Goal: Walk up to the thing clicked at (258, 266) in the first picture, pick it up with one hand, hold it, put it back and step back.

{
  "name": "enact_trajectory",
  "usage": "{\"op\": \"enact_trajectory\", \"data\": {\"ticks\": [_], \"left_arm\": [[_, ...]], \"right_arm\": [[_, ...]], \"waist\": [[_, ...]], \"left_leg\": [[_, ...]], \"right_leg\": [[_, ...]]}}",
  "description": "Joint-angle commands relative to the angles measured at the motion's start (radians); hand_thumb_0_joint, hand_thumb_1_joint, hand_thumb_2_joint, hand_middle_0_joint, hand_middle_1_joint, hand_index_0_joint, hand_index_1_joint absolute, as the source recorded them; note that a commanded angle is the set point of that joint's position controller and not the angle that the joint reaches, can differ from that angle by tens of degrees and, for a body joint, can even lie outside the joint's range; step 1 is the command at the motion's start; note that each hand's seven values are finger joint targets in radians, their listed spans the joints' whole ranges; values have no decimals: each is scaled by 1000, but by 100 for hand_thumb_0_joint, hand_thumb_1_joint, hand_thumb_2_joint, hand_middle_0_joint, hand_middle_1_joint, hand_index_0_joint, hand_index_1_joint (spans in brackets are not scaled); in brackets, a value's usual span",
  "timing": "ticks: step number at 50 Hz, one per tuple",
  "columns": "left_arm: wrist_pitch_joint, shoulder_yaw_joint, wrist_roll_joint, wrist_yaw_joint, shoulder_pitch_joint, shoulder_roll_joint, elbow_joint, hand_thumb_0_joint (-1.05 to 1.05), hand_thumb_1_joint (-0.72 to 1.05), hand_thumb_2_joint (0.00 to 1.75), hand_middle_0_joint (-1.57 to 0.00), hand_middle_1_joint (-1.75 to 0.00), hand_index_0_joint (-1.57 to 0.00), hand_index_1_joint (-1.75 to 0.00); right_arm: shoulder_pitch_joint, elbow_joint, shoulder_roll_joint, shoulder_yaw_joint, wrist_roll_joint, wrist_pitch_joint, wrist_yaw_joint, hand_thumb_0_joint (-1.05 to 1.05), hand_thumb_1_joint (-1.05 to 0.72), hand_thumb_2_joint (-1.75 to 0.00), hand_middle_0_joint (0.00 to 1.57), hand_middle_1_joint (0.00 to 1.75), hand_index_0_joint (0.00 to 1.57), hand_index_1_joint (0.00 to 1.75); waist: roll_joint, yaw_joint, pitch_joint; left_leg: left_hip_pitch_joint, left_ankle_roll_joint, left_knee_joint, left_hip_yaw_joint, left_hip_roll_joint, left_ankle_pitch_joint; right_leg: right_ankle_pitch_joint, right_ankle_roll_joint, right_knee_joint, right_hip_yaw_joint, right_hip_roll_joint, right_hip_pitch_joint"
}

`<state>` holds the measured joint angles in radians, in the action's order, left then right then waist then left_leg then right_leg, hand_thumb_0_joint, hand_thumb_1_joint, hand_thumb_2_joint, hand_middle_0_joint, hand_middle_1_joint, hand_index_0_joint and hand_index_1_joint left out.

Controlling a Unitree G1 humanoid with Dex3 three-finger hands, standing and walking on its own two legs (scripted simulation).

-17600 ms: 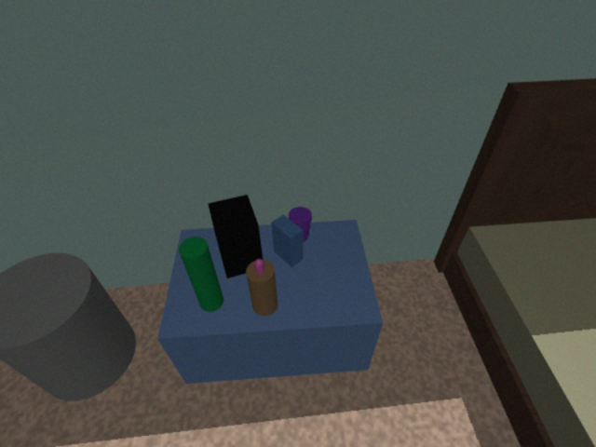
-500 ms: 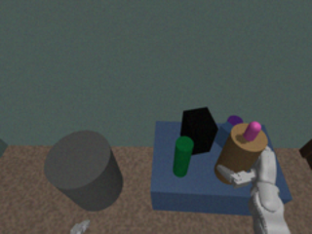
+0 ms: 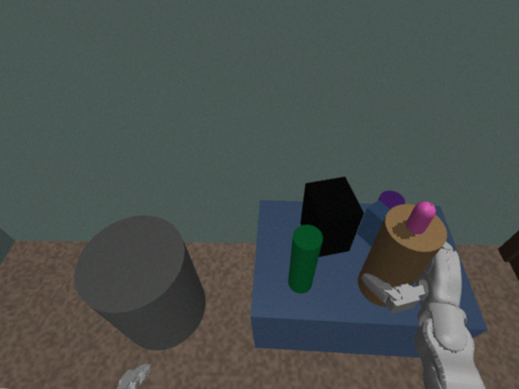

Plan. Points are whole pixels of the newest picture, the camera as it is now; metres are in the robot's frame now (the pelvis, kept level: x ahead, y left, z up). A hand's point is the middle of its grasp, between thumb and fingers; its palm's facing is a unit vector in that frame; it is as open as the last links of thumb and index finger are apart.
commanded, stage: hold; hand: right
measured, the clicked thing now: (400, 252) +0.32 -0.17 +0.07
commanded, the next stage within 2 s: crouch in 0.56 s
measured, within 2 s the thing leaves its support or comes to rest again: neither
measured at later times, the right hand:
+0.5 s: hand (394, 262) +0.32 -0.17 +0.03, palm faces +0.23 +0.97 -0.03, open 10.5 cm
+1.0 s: hand (389, 266) +0.34 -0.19 -0.02, palm faces +0.25 +0.97 -0.02, open 10.6 cm
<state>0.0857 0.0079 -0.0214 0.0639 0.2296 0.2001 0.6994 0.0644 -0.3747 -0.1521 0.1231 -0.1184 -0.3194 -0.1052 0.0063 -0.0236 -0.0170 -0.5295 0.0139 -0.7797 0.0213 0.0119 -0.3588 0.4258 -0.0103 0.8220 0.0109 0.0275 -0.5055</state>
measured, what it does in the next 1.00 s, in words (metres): stands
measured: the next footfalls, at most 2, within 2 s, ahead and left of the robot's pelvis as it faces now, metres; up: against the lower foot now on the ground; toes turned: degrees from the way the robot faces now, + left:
none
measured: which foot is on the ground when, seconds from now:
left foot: down 0.00-1.00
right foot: down 0.00-1.00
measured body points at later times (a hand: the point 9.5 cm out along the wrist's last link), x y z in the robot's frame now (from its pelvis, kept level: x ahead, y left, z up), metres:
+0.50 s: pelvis +0.00 +0.00 +0.00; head +0.05 -0.01 +0.45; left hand +0.13 +0.24 -0.11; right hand +0.31 -0.23 +0.04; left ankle +0.02 +0.13 -0.71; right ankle -0.01 -0.12 -0.71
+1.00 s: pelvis -0.01 +0.00 -0.02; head +0.07 -0.01 +0.42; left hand +0.12 +0.25 -0.14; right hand +0.32 -0.24 -0.02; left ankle +0.02 +0.13 -0.71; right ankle -0.01 -0.12 -0.71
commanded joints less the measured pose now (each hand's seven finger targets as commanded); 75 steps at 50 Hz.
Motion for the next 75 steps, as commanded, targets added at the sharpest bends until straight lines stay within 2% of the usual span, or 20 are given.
{"op": "enact_trajectory", "data": {"ticks": [1,12,17,20,27,31,32,35,44,45,47,48,49,50,51,52,57,64,69,75], "left_arm": [[53,47,7,10,-19,134,-118,0,89,90,-21,-32,-21,-31],[51,48,5,12,-15,136,-119,0,88,90,-21,-32,-21,-31],[55,50,3,12,0,138,-108,0,88,90,-21,-32,-21,-31],[54,50,4,12,-9,138,-121,0,89,90,-21,-31,-21,-31],[51,46,4,8,-8,132,-117,0,90,90,-21,-31,-21,-31],[47,46,3,9,-5,132,-120,0,89,90,-21,-31,-21,-31],[51,49,3,7,-8,138,-121,0,90,90,-21,-32,-21,-31],[46,36,7,9,-3,120,-124,0,90,91,-19,-30,-19,-30],[50,58,-10,1,-6,142,-81,0,91,90,-19,-30,-19,-29],[47,61,-12,-3,-3,146,-81,0,91,90,-19,-30,-19,-30],[44,63,-18,-10,-6,150,-79,0,91,90,-19,-30,-19,-29],[43,65,-21,-15,4,153,-70,0,91,89,-19,-30,-20,-29],[46,66,-22,-21,4,158,-71,0,90,90,-19,-30,-20,-30],[43,69,-26,-29,13,162,-68,0,90,90,-19,-30,-20,-30],[42,69,-30,-34,12,163,-73,0,90,90,-19,-30,-20,-30],[43,73,-31,-38,21,172,-74,0,90,90,-19,-30,-20,-30],[36,78,-40,-50,46,211,-83,0,89,91,-19,-30,-19,-30],[15,88,-37,-53,62,253,-46,0,88,92,-19,-30,-19,-30],[2,86,-35,-58,63,250,-35,0,88,92,-20,-30,-19,-30],[-13,79,-37,-60,82,249,-30,0,89,91,-20,-30,-20,-30]], "right_arm": [[367,348,-103,49,-36,-144,-3,0,-8,-135,127,146,132,146],[396,386,-137,78,-30,-149,-9,0,-6,-135,126,146,132,146],[354,361,-91,30,-27,-143,-3,0,-5,-134,126,146,131,146],[422,392,-141,71,-27,-150,-5,0,-3,-135,125,146,131,146],[392,356,-103,41,-31,-148,-3,0,-6,-134,127,146,132,146],[392,389,-147,80,-25,-159,-8,0,-7,-135,128,147,133,147],[378,360,-99,36,-28,-155,-1,0,-7,-134,127,146,132,146],[402,424,-161,91,-30,-163,-4,0,-11,-134,131,148,136,148],[487,100,-109,93,-24,-212,27,0,-6,-136,131,150,137,150],[504,104,-154,133,-20,-230,28,0,-3,-135,129,149,135,149],[540,21,-145,126,-15,-260,40,0,-4,-134,128,147,134,147],[583,9,-194,176,-11,-284,42,0,-4,-133,127,146,133,146],[575,-45,-167,149,-8,-299,52,0,-1,-133,126,146,132,146],[640,-36,-220,198,-9,-326,52,0,-2,-135,127,148,134,148],[654,-84,-199,177,-7,-343,61,0,-4,-136,128,148,135,148],[693,-84,-247,223,-7,-363,61,0,-3,-135,127,148,134,148],[840,-90,-345,259,-7,-441,96,0,-10,-137,130,149,135,149],[901,-146,-400,297,-33,-446,140,0,-12,-135,128,146,134,146],[955,-227,-398,307,-29,-424,148,0,-13,-132,126,142,131,143],[1016,-199,-515,401,-14,-413,145,0,-13,-132,128,144,133,144]], "waist": [[23,-3,-323],[58,0,-366],[47,-12,-367],[61,-1,-373],[49,-2,-344],[80,8,-368],[65,-2,-353],[75,14,-393],[-10,-31,-301],[9,-17,-337],[5,-26,-334],[15,-23,-376],[14,-32,-407],[47,-26,-432],[45,-38,-448],[46,-32,-483],[128,-38,-741],[169,-40,-812],[144,-71,-807],[159,-51,-867]], "left_leg": [[168,-17,90,8,-18,246],[158,-20,75,4,-16,265],[140,-22,57,10,-19,308],[151,-21,66,10,-17,271],[154,-21,68,4,-15,277],[150,-23,62,6,-16,286],[148,-21,62,6,-16,284],[184,-23,56,-1,-13,332],[26,-16,-5,-9,-8,214],[13,-20,-31,-14,-5,219],[-48,-19,-77,-18,-4,193],[-75,-20,-111,-25,-2,196],[-118,-24,-154,-20,-7,205],[-153,-26,-191,-26,-4,206],[-196,-27,-221,-22,-8,182],[-226,-27,-247,-24,-9,166],[-362,-36,-392,-12,-20,175],[-501,-49,-524,-10,-19,198],[-556,-49,-559,-4,-18,90],[-586,-52,-623,-8,-15,101]], "right_leg": [[-260,12,-124,-3,-18,102],[-296,7,-112,0,-16,128],[-375,1,-103,5,-10,150],[-314,5,-112,4,-13,126],[-303,8,-106,-3,-18,99],[-334,3,-107,-1,-15,128],[-329,3,-106,-1,-15,129],[-371,4,-96,-5,-17,139],[-211,20,-21,-1,-19,-48],[-215,19,-2,0,-22,-71],[-187,20,44,1,-24,-130],[-185,20,77,1,-24,-152],[-202,16,108,6,-23,-175],[-201,14,144,5,-25,-205],[-177,14,174,6,-25,-244],[-162,15,202,7,-24,-271],[-241,5,339,16,-22,-288],[-311,6,480,26,-19,-402],[-148,13,522,34,-22,-520],[-150,15,593,29,-22,-599]]}}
